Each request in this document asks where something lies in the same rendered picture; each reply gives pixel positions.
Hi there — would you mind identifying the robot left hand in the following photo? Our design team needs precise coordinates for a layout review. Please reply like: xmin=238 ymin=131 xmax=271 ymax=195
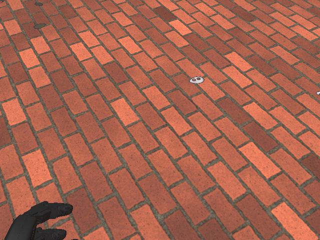
xmin=4 ymin=201 xmax=78 ymax=240

